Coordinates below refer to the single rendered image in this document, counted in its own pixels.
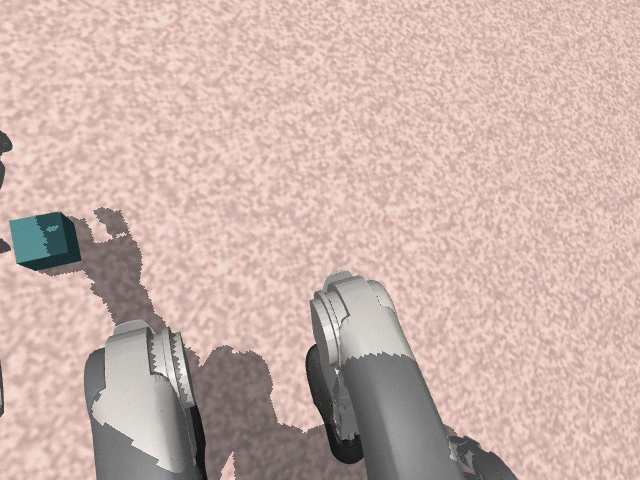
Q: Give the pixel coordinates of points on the cube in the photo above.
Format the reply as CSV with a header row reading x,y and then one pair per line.
x,y
44,241

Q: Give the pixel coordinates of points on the left robot foot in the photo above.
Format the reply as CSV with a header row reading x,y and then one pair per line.
x,y
200,442

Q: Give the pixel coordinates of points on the right robot hand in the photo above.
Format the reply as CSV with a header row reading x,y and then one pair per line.
x,y
487,465

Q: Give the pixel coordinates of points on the right robot foot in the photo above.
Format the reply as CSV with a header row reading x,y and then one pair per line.
x,y
348,452

